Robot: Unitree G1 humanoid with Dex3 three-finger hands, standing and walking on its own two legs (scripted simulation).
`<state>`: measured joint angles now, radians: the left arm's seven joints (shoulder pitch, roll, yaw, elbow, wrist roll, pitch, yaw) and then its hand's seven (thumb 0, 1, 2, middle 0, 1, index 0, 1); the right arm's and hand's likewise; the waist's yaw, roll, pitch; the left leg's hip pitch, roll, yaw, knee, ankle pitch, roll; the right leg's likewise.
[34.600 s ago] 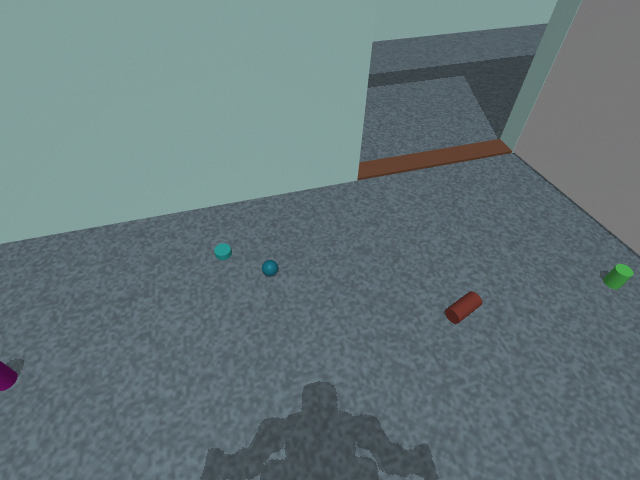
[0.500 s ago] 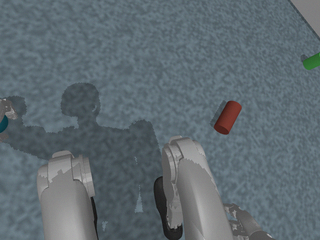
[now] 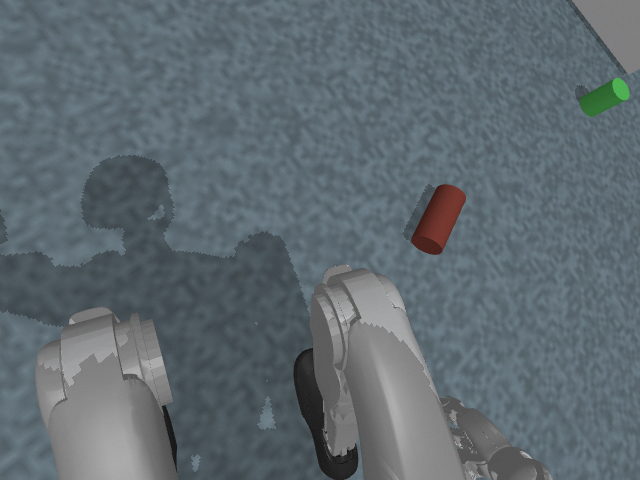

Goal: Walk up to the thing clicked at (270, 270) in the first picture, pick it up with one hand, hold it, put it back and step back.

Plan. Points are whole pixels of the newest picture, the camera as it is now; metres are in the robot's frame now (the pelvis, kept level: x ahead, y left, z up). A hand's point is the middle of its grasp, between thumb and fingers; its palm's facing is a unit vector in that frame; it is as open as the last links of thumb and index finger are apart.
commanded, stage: rest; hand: left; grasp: from above
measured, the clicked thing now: out of the picture +0.39 +0.37 -0.22
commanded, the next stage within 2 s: open in 1.08 s
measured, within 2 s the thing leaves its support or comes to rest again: rests again in 1.24 s
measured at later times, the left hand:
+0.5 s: hand out of the picture +0.37 +0.35 -0.23, palm faces -0.44 -0.17 -0.88, open 6.9 cm
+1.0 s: hand out of the picture +0.38 +0.35 -0.24, palm faces -0.44 -0.16 -0.89, open 6.9 cm
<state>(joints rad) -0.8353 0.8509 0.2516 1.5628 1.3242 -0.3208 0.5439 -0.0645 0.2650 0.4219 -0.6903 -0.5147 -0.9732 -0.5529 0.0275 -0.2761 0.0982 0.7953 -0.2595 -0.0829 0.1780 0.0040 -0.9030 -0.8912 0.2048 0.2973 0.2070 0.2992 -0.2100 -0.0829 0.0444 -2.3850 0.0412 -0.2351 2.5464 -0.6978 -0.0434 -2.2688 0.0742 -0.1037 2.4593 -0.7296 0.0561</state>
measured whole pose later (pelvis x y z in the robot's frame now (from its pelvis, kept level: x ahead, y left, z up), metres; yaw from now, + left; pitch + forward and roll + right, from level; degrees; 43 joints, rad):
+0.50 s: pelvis +0.00 +0.00 -0.01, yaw -2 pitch +27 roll -11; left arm -0.83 0.89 0.24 1.64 1.33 -0.31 0.62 -0.05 0.27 0.45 -0.67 -0.53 -0.96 -0.58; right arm 0.00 -0.28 0.16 0.80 -0.30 -0.13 0.21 0.00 -0.90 -0.89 0.20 0.30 0.21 0.30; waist -0.24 -0.12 0.07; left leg -2.38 0.04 -0.27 2.59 -0.71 -0.04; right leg -2.25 0.09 -0.12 2.48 -0.73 0.07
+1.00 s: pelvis +0.00 +0.01 -0.01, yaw -3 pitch +26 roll -12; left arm -0.83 0.91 0.20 1.66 1.32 -0.30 0.67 -0.06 0.27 0.44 -0.68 -0.51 -0.97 -0.56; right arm -0.01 -0.30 0.21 0.80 -0.33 -0.19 0.25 0.00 -0.90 -0.89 0.20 0.30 0.21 0.30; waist -0.26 -0.14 0.10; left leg -2.37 0.04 -0.29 2.61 -0.73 -0.03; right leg -2.23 0.10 -0.14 2.47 -0.73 0.07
